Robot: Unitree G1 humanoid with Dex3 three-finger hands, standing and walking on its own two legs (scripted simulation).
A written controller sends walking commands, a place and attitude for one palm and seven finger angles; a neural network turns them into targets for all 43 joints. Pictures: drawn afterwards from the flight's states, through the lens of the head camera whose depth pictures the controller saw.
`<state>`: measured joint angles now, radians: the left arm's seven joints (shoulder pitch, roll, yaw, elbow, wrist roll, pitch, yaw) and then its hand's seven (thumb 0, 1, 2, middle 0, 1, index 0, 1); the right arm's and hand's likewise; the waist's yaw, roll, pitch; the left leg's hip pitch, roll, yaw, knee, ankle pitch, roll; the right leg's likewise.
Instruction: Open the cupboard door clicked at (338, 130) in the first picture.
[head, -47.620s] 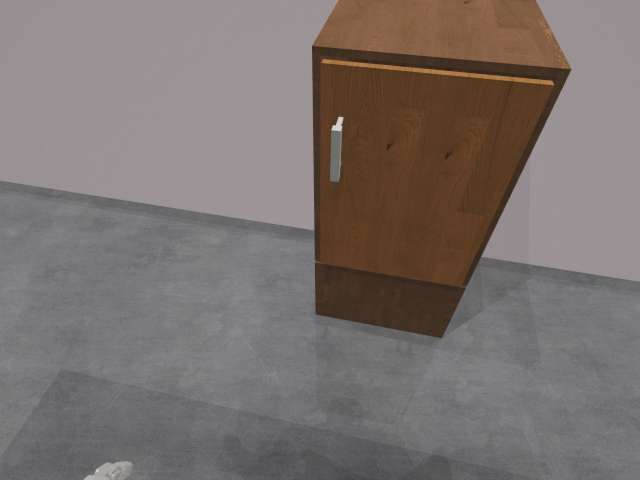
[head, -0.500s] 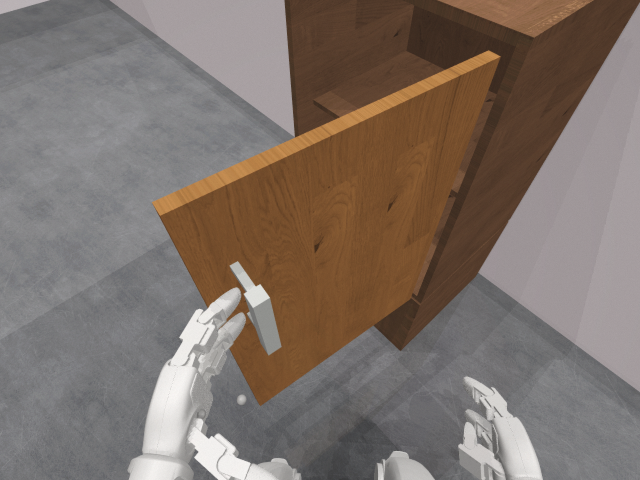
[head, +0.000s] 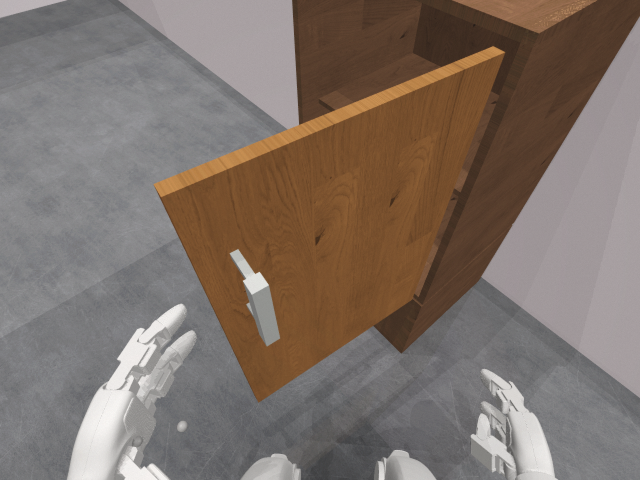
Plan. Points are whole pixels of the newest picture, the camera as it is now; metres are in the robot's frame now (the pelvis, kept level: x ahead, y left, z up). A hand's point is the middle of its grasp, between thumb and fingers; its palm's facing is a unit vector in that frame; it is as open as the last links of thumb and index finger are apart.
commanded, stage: draw the hand back to the body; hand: left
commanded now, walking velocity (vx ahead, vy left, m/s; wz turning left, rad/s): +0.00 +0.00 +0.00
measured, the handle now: (255, 299) +0.30 +0.10 +0.08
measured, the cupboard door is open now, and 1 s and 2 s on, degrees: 84 84 84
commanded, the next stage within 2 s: step back with the hand held close in 1.64 s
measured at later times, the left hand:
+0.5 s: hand (125, 401) +0.18 +0.19 +0.12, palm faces -0.03 -1.00 -0.07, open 16.3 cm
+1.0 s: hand (12, 319) +0.21 +0.26 +0.20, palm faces +0.35 -0.85 -0.40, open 12.2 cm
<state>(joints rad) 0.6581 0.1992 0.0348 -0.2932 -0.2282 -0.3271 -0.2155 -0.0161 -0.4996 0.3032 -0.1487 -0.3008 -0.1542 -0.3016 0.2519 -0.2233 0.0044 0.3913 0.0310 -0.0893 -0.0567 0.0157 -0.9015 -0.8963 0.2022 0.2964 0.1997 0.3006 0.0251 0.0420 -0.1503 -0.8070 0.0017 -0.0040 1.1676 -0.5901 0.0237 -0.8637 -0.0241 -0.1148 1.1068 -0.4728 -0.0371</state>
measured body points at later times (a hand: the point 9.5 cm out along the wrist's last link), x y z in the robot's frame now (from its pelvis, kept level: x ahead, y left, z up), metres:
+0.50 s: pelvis +0.01 +0.02 +0.03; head +0.01 +0.01 +0.48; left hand +0.17 +0.24 +0.13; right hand +0.19 -0.21 -0.02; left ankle -0.01 +0.10 -0.65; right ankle +0.04 -0.10 -0.65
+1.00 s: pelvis +0.03 +0.03 +0.08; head +0.02 +0.01 +0.53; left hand +0.19 +0.30 +0.22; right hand +0.22 -0.19 +0.00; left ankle -0.01 +0.10 -0.65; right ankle +0.04 -0.10 -0.65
